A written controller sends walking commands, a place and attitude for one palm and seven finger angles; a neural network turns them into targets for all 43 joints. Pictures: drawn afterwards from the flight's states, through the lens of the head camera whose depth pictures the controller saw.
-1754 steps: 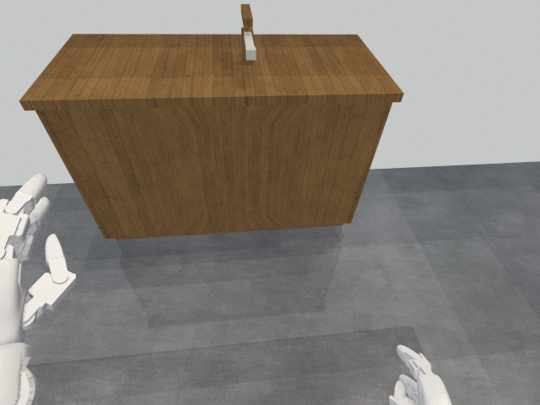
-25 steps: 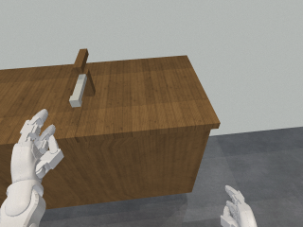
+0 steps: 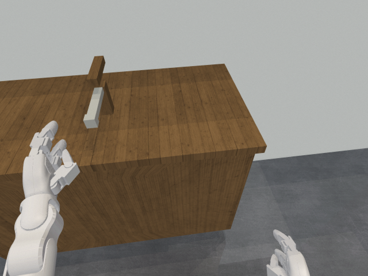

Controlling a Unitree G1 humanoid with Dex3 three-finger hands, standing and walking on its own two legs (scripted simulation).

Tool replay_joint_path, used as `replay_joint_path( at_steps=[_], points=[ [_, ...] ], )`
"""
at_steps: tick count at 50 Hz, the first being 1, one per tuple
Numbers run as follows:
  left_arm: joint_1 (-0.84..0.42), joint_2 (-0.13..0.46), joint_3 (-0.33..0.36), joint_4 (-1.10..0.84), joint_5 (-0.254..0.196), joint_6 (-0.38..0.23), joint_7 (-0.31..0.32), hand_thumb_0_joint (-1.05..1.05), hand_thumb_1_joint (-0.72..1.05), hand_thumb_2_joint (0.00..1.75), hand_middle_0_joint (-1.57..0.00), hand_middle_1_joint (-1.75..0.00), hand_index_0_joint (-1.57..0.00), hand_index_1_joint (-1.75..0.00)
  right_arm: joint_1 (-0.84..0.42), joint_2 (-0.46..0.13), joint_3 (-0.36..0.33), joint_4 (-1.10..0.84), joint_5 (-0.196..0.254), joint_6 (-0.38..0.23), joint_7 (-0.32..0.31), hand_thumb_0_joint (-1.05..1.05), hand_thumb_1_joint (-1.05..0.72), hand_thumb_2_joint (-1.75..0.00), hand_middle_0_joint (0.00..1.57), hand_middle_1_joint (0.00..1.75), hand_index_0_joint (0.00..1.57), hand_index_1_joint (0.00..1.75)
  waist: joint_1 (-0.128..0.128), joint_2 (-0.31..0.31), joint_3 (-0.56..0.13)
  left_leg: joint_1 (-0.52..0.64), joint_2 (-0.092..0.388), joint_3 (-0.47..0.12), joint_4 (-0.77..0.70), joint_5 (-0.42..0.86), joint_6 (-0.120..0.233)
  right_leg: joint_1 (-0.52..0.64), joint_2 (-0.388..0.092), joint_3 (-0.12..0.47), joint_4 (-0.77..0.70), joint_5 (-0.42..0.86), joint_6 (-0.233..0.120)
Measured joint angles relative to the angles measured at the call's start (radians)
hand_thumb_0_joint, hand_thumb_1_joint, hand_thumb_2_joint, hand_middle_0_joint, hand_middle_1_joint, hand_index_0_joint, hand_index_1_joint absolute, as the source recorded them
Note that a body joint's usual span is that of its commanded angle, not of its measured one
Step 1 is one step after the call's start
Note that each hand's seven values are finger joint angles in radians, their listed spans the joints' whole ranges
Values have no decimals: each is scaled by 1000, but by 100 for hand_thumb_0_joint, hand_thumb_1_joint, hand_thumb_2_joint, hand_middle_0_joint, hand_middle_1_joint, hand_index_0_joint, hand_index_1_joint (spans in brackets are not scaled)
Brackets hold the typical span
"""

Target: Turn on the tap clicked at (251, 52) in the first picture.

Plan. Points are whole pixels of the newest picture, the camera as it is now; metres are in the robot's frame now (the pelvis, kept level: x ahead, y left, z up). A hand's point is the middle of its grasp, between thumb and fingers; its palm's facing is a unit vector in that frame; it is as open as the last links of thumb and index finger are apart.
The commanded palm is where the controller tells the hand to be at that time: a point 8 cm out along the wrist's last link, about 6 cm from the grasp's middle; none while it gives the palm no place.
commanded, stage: reach beside the lever's end, fingers flat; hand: left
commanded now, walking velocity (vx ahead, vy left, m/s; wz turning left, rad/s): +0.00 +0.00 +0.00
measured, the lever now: (91, 120) +0.44 +0.30 +0.10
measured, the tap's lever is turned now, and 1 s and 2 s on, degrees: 0 0 0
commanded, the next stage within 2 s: push the lever round in 1.64 s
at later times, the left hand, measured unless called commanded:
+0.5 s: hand (77, 141) +0.35 +0.29 +0.11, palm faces +0.50 -0.86 -0.08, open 7.7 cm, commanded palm +0.31 +0.33 +0.11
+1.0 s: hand (84, 122) +0.43 +0.32 +0.09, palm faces +0.45 -0.89 -0.07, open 7.8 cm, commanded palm +0.38 +0.36 +0.10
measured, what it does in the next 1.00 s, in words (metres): stands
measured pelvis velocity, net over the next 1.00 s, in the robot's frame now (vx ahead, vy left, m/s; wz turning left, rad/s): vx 0.00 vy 0.01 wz -0.03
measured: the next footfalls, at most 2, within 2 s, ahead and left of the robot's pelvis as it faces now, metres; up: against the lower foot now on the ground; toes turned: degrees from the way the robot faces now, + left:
none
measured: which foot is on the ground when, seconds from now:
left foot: down 0.00-1.00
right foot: down 0.00-1.00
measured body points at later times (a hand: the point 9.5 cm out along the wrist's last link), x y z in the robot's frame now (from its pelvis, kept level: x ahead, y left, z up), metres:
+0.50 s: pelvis +0.00 -0.02 -0.01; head +0.02 -0.03 +0.44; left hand +0.32 +0.33 +0.12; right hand +0.14 -0.28 -0.11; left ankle -0.01 +0.11 -0.73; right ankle +0.04 -0.09 -0.73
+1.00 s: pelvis +0.00 +0.01 -0.02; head +0.07 +0.01 +0.43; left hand +0.40 +0.36 +0.10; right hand +0.06 -0.26 -0.13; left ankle -0.01 +0.11 -0.73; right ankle +0.04 -0.09 -0.73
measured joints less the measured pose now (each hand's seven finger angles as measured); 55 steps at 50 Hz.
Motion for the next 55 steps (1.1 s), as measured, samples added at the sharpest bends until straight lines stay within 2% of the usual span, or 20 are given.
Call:
replay_joint_path(
  at_steps=[7,25,37,47,50,55],
  points=[
    [-116,29,49,155,5,-22,-2,2,89,90,-19,-25,-19,-25,7,-8,-5,11,1,18,-4,2,-90,-90,20,30,20,30,-13,-4,0,-19,8,1,-1,5,-7,-21,8,0,0,7,-9],
    [-373,148,174,567,19,-138,-81,2,90,90,-17,-20,-17,-20,48,-52,-41,19,18,58,4,1,-90,-90,20,30,20,30,-55,-6,-13,-125,26,1,65,-20,-20,-124,26,-5,51,-6,-22],
    [-536,231,231,823,46,-234,-128,2,90,90,-16,-17,-16,-17,100,-56,-42,15,17,83,21,1,-90,-90,20,30,20,30,-87,-15,-26,-217,24,8,121,-42,-11,-211,26,0,91,-17,-13],
    [-659,274,231,980,79,-332,-140,2,90,90,-16,-16,-16,-16,154,-57,-38,15,3,96,36,1,-90,-90,20,30,20,30,-110,-21,-35,-288,17,14,158,-57,5,-274,20,5,110,-22,2],
    [-676,281,239,1004,84,-342,-146,2,90,90,-16,-16,-16,-15,166,-56,-38,11,0,105,42,1,-90,-90,20,30,20,30,-116,-24,-41,-300,17,22,162,-61,10,-287,20,13,111,-23,7],
    [-630,270,255,972,78,-343,-148,2,90,90,-16,-15,-16,-15,194,-54,-44,-9,-2,121,53,1,-90,-90,20,30,20,30,-121,-20,-58,-294,19,39,154,-69,18,-284,24,30,100,-23,16]
  ],
)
